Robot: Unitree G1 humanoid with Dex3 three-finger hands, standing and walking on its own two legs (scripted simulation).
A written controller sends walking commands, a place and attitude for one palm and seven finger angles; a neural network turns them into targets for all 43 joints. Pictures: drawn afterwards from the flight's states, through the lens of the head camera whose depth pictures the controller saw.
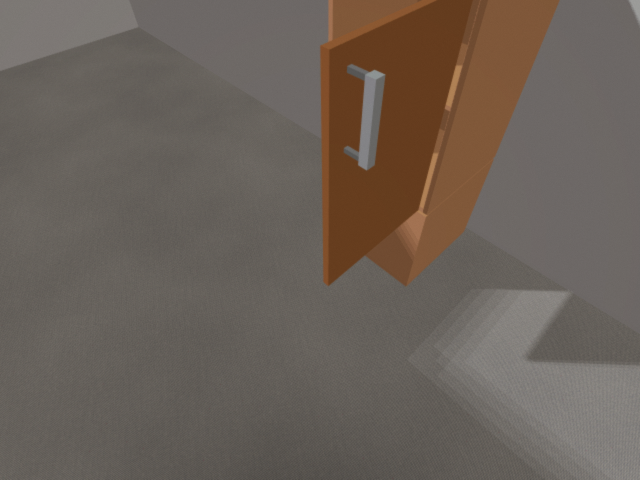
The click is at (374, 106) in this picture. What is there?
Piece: cupboard door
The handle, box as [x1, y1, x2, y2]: [344, 64, 384, 169]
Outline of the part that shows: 351,64 347,66 347,72 365,81 360,146 358,152 348,146 344,148 344,152 358,161 358,165 365,169 368,169 374,164 384,74 375,70 369,72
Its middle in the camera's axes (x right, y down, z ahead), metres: +0.06 -0.19 +0.62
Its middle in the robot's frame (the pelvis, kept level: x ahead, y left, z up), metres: +0.62 -0.03 +0.12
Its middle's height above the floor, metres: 0.90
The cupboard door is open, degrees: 91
